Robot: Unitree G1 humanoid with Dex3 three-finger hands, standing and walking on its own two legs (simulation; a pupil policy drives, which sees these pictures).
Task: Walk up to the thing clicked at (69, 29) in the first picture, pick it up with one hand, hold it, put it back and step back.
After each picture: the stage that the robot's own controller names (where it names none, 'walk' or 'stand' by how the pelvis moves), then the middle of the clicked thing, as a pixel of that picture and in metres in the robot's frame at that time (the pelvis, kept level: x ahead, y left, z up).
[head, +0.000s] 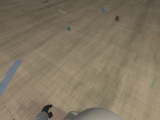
stand; (69, 28) +2.28 +0.78 -0.72
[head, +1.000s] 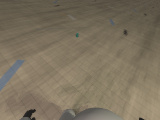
walk; (77, 35) +2.20 +0.42 -0.69
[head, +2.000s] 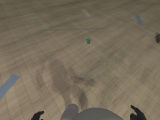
walk; (88, 41) +1.58 +0.13 -0.70
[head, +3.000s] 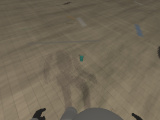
walk; (81, 58) +1.10 +0.16 -0.71
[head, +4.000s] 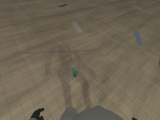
walk; (74, 73) +0.74 +0.19 -0.71
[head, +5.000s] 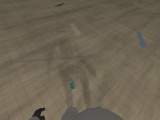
walk; (72, 85) +0.51 +0.18 -0.72
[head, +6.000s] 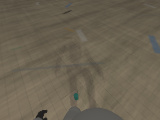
stand; (76, 96) +0.38 +0.18 -0.70
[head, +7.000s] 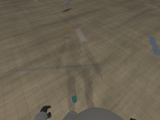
stand; (74, 99) +0.33 +0.18 -0.72
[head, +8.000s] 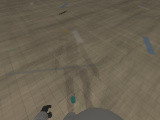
stand; (73, 99) +0.34 +0.19 -0.73
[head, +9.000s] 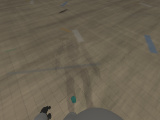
stand; (73, 99) +0.33 +0.20 -0.73
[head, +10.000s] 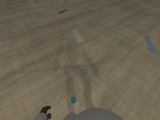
stand; (73, 99) +0.33 +0.19 -0.73
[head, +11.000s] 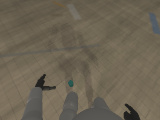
go down; (71, 83) +0.37 +0.19 -0.61
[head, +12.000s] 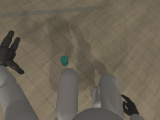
go down; (64, 61) +0.41 +0.23 -0.30
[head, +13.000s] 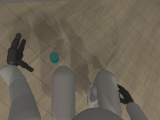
close in; (54, 58) +0.40 +0.25 -0.26
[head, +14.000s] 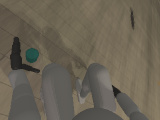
close; (32, 56) +0.39 +0.27 -0.22
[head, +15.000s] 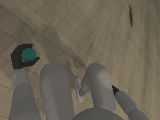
close; (29, 56) +0.38 +0.28 -0.22
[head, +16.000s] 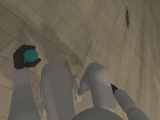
lift; (30, 57) +0.37 +0.27 -0.23
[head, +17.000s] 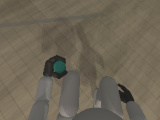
lift; (60, 68) +0.31 +0.23 -0.06
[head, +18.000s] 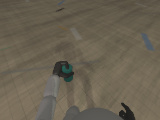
hold; (67, 73) +0.32 +0.17 +0.04
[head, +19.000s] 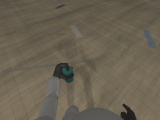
hold; (68, 74) +0.32 +0.17 +0.00
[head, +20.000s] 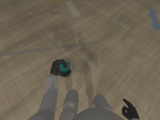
crouch; (65, 70) +0.35 +0.19 -0.06
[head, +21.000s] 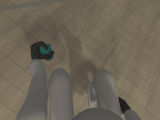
lower; (47, 52) +0.43 +0.26 -0.13
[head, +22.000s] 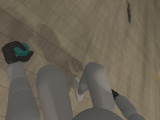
lower; (23, 53) +0.40 +0.29 -0.22
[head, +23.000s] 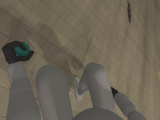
lower; (23, 52) +0.40 +0.29 -0.22
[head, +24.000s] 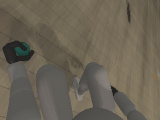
lower; (23, 52) +0.40 +0.29 -0.22
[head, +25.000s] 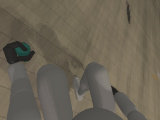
lower; (24, 53) +0.40 +0.29 -0.22
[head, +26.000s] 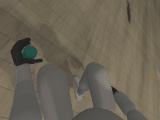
open; (29, 55) +0.39 +0.27 -0.22
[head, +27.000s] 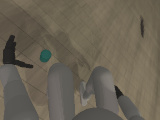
stand; (45, 56) +0.39 +0.25 -0.24
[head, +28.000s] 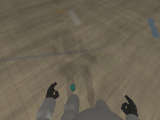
stand; (72, 87) +0.36 +0.17 -0.60
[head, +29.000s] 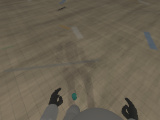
stand; (74, 96) +0.36 +0.18 -0.66
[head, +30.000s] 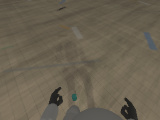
stand; (74, 97) +0.35 +0.17 -0.67
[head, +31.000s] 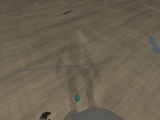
stand; (77, 98) +0.37 +0.16 -0.72
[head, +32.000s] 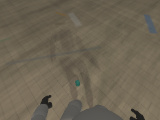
walk; (77, 83) +0.43 +0.16 -0.69
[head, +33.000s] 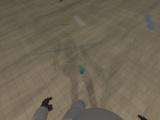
walk; (81, 70) +0.70 +0.20 -0.71
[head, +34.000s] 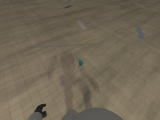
stand; (80, 63) +1.01 +0.18 -0.71
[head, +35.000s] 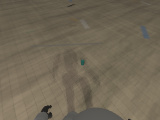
stand; (82, 62) +1.01 +0.17 -0.72
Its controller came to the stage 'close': yes
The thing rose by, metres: 0.70
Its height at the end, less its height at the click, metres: +0.00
